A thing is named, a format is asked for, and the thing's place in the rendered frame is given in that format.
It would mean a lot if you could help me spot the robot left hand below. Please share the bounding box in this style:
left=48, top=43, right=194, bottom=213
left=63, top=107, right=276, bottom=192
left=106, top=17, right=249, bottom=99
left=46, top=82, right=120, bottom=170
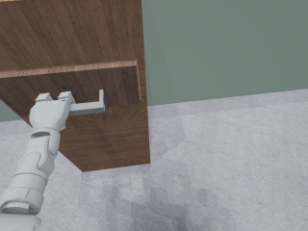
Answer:
left=29, top=91, right=76, bottom=132

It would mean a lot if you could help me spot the drawer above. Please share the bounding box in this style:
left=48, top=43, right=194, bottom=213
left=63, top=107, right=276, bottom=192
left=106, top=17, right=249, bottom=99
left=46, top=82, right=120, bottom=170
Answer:
left=0, top=59, right=141, bottom=116

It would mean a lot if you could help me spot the left robot upper arm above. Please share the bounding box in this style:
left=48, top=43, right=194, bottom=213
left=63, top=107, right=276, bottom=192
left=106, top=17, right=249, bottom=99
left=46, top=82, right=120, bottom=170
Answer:
left=0, top=213, right=41, bottom=231

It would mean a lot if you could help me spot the left robot forearm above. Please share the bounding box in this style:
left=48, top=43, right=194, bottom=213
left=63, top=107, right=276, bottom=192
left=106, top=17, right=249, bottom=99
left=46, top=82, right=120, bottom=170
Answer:
left=0, top=128, right=61, bottom=216

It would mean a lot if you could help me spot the cabinet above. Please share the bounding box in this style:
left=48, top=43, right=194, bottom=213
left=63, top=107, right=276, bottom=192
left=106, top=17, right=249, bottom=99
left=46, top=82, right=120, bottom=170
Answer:
left=0, top=0, right=151, bottom=172

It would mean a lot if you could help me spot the handle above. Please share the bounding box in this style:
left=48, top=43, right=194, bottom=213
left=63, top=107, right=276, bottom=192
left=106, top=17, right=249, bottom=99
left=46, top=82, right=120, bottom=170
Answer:
left=68, top=90, right=105, bottom=116

